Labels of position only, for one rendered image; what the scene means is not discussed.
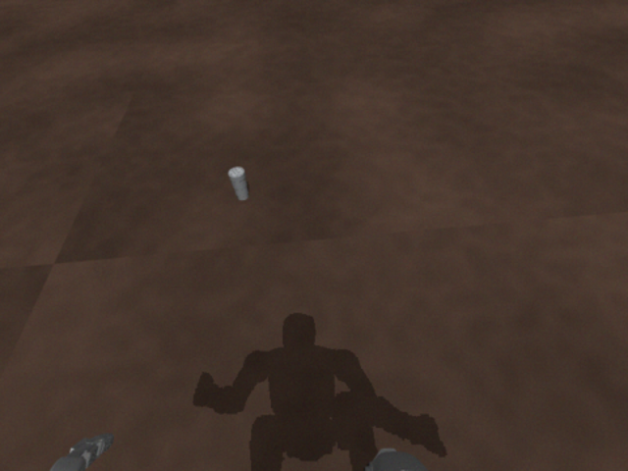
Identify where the cup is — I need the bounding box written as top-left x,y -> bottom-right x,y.
228,167 -> 248,200

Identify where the left robot hand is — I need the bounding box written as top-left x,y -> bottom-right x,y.
49,433 -> 114,471

